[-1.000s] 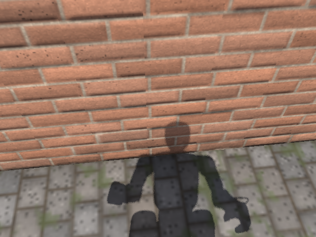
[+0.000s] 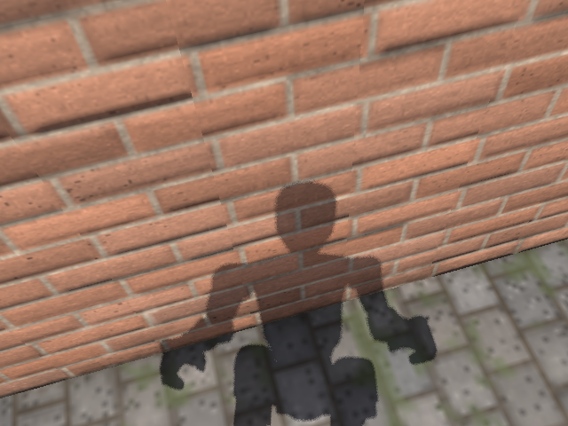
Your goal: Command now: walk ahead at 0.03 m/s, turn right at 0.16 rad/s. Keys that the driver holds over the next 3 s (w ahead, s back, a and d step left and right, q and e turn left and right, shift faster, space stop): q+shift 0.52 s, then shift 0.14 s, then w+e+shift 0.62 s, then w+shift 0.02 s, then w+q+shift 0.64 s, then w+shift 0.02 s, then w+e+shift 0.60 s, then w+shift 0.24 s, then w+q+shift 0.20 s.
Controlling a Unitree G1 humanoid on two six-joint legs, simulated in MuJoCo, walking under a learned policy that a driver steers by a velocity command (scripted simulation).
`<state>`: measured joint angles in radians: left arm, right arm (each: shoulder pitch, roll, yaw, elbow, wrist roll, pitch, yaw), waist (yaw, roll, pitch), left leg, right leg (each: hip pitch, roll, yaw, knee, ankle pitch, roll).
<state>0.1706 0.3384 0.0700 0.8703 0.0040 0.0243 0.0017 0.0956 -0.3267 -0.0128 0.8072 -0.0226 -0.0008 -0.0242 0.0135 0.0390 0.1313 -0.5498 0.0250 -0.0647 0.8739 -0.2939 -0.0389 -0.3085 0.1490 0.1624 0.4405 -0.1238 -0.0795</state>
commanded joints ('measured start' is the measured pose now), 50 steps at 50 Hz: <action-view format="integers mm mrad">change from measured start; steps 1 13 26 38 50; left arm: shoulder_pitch -20 -79 -87 24 -83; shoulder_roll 100 103 216 83 -34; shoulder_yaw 1 -19 6 -37 -41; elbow -32 -10 -48 108 68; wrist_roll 14 -2 27 15 7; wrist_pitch -6 -26 -61 -91 -112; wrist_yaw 12 43 82 30 6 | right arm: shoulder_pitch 46 153 -4 -25 -2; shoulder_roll -57 -170 -102 -40 -60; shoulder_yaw -2 -55 -85 -21 -44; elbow -12 104 17 86 125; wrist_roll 11 13 10 4 10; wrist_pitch -2 -49 5 16 -110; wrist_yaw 0 15 23 -8 -19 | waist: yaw -2 -43 -16 18 27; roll -146 188 -268 -213 46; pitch -235 -135 -148 -163 -113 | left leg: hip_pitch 165 416 -117 280 423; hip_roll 18 225 -124 -71 189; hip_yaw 42 -470 -51 75 95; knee -92 -580 46 -343 -691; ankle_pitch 42 508 -197 -164 429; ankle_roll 16 276 -14 25 157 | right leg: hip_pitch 86 -120 188 167 -218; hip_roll -264 -41 -525 -322 -201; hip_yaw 133 -94 286 69 -184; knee -114 386 -337 -193 357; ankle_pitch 233 -389 -284 -19 -112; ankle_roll -49 87 -108 -75 35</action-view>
